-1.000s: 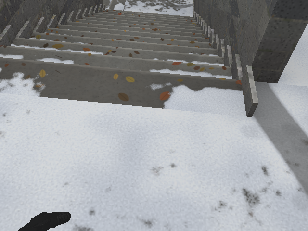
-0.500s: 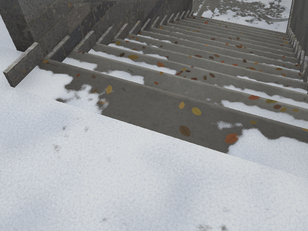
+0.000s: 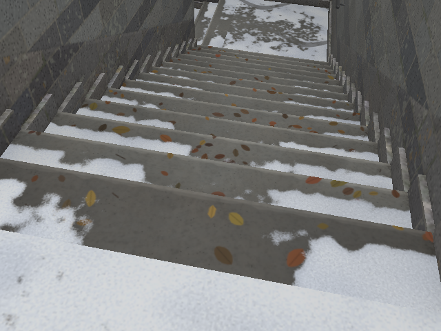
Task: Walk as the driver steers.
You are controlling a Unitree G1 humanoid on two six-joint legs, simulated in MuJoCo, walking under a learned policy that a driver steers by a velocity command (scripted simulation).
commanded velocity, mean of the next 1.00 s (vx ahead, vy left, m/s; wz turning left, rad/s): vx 0.50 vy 0.00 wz -0.45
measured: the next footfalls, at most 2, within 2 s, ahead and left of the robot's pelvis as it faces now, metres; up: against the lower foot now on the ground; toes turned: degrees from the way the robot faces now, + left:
right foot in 0.24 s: +0.29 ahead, -0.16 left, +0.00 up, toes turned -10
left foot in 0.72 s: +0.61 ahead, -0.03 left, +0.00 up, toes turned -23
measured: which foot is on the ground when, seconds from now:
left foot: down 0.00-0.24, up 0.26-0.70, down 0.72-1.00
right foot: up 0.00-0.22, down 0.24-0.72, up 0.74-1.00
